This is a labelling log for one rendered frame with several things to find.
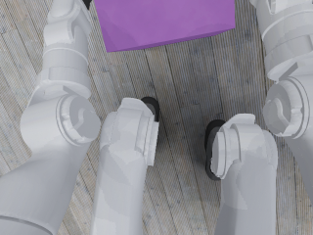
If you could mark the left robot foot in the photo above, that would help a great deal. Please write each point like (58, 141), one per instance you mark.
(153, 105)

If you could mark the robot right upper arm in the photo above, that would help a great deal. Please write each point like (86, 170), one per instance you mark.
(288, 113)

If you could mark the robot left upper arm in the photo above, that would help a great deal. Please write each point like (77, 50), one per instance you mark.
(34, 197)

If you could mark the robot right forearm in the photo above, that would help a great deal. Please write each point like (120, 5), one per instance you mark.
(286, 29)

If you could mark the robot left forearm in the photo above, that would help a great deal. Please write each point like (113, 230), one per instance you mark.
(65, 53)

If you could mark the left robot hand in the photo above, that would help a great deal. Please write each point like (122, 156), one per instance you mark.
(87, 3)

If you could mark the robot right shin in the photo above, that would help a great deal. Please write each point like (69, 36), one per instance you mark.
(271, 147)

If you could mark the carton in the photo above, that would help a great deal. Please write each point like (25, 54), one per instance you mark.
(129, 25)

